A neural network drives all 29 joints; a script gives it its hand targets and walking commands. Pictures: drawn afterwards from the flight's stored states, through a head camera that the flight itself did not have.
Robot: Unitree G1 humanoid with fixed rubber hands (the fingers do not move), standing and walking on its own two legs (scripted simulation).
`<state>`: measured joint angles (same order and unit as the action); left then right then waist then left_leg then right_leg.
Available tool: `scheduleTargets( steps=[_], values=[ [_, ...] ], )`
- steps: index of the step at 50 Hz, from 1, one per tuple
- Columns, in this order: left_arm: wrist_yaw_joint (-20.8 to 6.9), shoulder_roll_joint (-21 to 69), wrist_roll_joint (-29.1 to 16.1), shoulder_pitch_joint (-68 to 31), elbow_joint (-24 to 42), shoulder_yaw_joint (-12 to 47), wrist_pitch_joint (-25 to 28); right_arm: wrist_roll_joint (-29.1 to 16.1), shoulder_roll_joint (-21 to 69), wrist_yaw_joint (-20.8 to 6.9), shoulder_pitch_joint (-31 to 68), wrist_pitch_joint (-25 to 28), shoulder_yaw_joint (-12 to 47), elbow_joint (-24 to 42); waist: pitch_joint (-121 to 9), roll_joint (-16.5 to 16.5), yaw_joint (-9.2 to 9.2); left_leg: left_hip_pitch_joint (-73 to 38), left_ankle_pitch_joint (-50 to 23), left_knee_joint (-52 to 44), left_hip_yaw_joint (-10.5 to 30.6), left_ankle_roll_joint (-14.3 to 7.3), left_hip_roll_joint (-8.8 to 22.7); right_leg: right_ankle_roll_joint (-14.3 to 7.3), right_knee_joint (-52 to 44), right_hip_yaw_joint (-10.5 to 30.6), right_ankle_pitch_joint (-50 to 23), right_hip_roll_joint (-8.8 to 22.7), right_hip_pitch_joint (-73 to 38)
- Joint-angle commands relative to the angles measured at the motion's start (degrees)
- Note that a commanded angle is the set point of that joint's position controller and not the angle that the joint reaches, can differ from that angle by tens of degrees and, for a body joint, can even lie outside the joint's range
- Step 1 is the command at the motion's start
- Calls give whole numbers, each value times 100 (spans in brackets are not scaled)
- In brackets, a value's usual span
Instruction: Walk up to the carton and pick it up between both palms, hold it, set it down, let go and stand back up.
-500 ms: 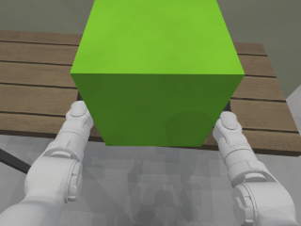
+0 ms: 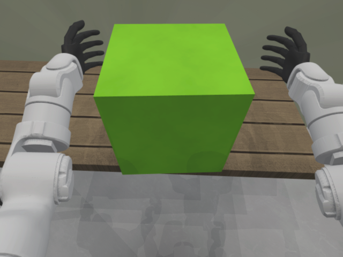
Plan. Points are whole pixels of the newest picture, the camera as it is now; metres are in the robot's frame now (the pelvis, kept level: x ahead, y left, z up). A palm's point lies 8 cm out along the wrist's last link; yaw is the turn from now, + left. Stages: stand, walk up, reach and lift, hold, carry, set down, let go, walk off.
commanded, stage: set down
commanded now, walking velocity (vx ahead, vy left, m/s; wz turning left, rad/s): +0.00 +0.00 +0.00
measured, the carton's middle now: (171, 102) +0.47 +0.03 +0.11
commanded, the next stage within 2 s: none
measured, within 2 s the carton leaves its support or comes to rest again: neither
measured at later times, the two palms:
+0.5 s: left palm (72, 182) +0.27 +0.23 +0.07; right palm (299, 199) +0.25 -0.22 +0.07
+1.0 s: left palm (46, 160) +0.28 +0.25 +0.15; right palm (281, 155) +0.30 -0.17 +0.14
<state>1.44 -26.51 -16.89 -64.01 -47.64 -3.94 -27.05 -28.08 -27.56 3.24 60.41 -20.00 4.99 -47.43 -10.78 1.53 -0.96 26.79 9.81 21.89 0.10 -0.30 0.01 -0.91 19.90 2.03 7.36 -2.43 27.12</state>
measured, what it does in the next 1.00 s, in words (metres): shifts its weight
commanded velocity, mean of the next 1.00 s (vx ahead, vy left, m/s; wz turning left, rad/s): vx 0.00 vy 0.00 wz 0.00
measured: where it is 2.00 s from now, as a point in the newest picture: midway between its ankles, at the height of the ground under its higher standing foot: outside the picture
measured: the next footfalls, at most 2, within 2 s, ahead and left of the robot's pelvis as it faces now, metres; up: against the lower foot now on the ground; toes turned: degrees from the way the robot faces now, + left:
none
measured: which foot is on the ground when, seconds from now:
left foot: down 0.00-1.00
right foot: down 0.00-1.00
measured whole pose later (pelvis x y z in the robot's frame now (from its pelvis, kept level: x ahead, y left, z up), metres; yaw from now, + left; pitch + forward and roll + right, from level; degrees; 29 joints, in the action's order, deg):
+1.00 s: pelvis -0.09 +0.00 -0.01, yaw +8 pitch -2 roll +0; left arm 2.2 -18.5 -14.6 -44.1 -46.3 3.1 -16.6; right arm -18.8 -19.7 0.1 37.2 -16.4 -1.1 -44.8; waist -4.5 3.6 -1.5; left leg 18.6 8.4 29.3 3.4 -0.5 -3.1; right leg -0.8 31.3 -0.7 10.3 0.5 18.9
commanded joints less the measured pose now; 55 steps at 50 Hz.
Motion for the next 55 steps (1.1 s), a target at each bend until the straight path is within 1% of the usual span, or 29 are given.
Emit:
scheduleTargets(
  steps=[1,2,3,4,5,6,8,9,10,11,15,20,21,24,27,29,31,36,37,38,39,40,42,43,44,45,47,50,55],
  values=[
    [200,-1377,238,-4224,1988,-513,-88,451,-1540,-59,3922,110,-1146,1343,-4292,-767,-183,-2485,-2964,225,-37,263,82,207,214,-435,-2515,-148,-1585],
    [112,-203,939,-622,1366,-770,-402,333,-911,-125,525,10,-312,298,-3200,-372,-199,-3073,-3602,154,55,204,97,53,112,-263,-3861,-235,-3044],
    [57,-1246,509,-3829,1583,-569,-335,453,-1491,-57,3555,-34,-1140,770,-3435,-821,-356,-2057,-2261,14,-67,267,-39,162,149,-320,-2547,-57,-2185],
    [25,-482,778,-1830,696,-541,-423,441,-1038,-113,1679,-145,-626,12,-2588,-451,-374,-2093,-2187,-131,-7,190,12,79,137,-207,-3027,-93,-3017],
    [34,-1035,566,-3563,964,-534,-337,500,-1300,-76,3390,-175,-1034,403,-2684,-611,-374,-1508,-1294,-338,-95,180,-79,166,110,-215,-2252,2,-2705],
    [75,-667,629,-2569,519,-452,-284,551,-1003,-111,2416,-169,-821,163,-2294,-382,-361,-1451,-1069,-475,-34,121,-27,121,98,-181,-2313,10,-3122],
    [154,-831,419,-3211,871,-336,16,696,-885,-88,2895,-28,-1088,745,-2513,-524,-320,-1052,-555,-579,-46,107,-74,132,114,-177,-1820,86,-3053],
    [162,-483,515,-2339,1094,-322,112,711,-620,-75,2001,94,-963,891,-2455,-519,-317,-1284,-928,-571,-11,107,-67,104,128,-169,-2250,54,-3375],
    [169,-701,357,-2905,1428,-253,281,798,-661,-44,2403,211,-1191,1275,-2867,-711,-385,-1243,-1008,-455,-36,163,-88,120,208,-213,-2145,71,-3127],
    [126,-260,564,-1349,1842,-372,367,794,-357,-39,851,370,-940,1451,-2968,-665,-314,-1706,-1747,-334,-3,202,-66,77,251,-227,-2838,10,-3557],
    [-86,-130,940,393,3470,-710,415,902,-416,7,-698,806,-1138,2667,-3014,-825,-354,-2300,-2995,-15,10,343,-113,52,329,-320,-3342,-100,-3549],
    [-254,-125,1081,2108,5355,-1137,188,752,-208,165,-2263,924,-1060,4771,-1891,-364,-212,-1806,-2165,-340,-198,226,-238,202,245,-181,-3027,-62,-3984],
    [-312,302,1196,3836,5748,-1160,293,727,152,154,-4013,1092,-837,5127,-1569,-196,-163,-1982,-2339,-394,-180,215,-242,188,246,-127,-3274,-77,-4375],
    [-337,153,879,3790,6051,-1045,842,1024,468,87,-3955,1480,-1030,6338,-1347,-147,176,-1657,-1386,-466,-331,199,-281,116,95,-37,-1763,33,-3685],
    [45,-468,190,1938,5776,-785,1508,1400,654,-94,-2398,1426,-1420,6991,-885,-80,509,-783,718,-570,-428,41,-214,2,-113,300,1175,242,-2640],
    [406,-785,-307,985,5521,-556,1808,1533,810,-174,-1683,1219,-1430,7016,-677,213,665,-249,1954,-498,-390,-202,-115,-56,-204,600,2792,510,-1911],
    [579,-854,-530,1339,5470,-447,2040,1356,1043,-159,-2279,1013,-1036,6944,-979,594,717,-690,1894,-4,-182,-336,-175,-253,-343,966,3626,883,-1322],
    [560,-461,-766,1826,4853,237,1418,1557,727,-84,-2439,370,-1638,5413,-1426,-859,91,-259,1621,-415,21,-144,237,-257,538,341,1081,326,-2090],
    [488,-1146,-900,-1944,2017,919,1022,1747,-206,9,1198,83,-2433,3517,-2508,-1117,-548,151,2851,-361,443,-67,416,-391,1143,-77,1250,-13,-1446],
    [574,-669,-1043,-1238,1585,1163,1114,1511,-332,-38,529,-50,-2156,2869,-2119,-1320,-526,862,4244,-536,953,-565,894,-188,1559,-370,1178,-367,-2489],
    [642,-432,-916,-1302,1580,1242,1186,1714,-430,39,224,13,-2101,2840,-2103,-1380,-355,997,4406,-836,1123,-801,1258,68,1677,-552,658,-537,-3137],
    [701,-435,-1027,-1122,1922,1206,1244,1746,-275,52,-5,129,-2111,2925,-2271,-1135,-323,577,3590,-858,1064,-681,1241,182,1470,-498,172,-377,-2908],
    [736,-634,-1000,-1159,1839,1054,1226,1497,-391,-207,248,276,-1798,2525,-2490,-598,-290,-1496,1922,-297,408,-108,461,55,777,-171,1063,91,-719],
    [664,-577,-676,-785,1240,920,1301,1252,-330,-386,-139,333,-1230,1790,-2158,115,-300,-2655,1464,426,473,-138,78,-190,349,11,2207,555,251],
    [393,-615,-243,-138,648,544,1418,864,-125,-378,-993,468,-633,1226,-1540,1479,-313,-4874,-129,2009,651,-289,-651,-844,-691,707,3726,1719,2570],
    [224,-510,-8,139,201,528,1410,726,-23,-246,-1481,575,-516,867,-1042,1025,-279,-4999,-653,1929,800,-340,-557,-830,-1020,1056,3585,1760,3018],
    [89,-41,273,636,102,413,1134,926,-90,-294,-1340,413,-885,110,189,-378,-131,-1695,878,124,458,-217,-59,-228,-150,223,2124,610,-569],
    [-279,398,846,1763,1442,40,1069,786,121,-239,-2076,813,-759,1294,-41,454,58,-2748,872,107,424,-179,-362,-272,-442,211,2304,696,-796],
    [-99,800,1066,3348,3241,129,1465,1541,501,-301,-3253,1497,-1460,2906,507,-503,109,-1344,1950,-1069,275,81,17,153,-145,-336,1021,-149,-2554]
  ],
)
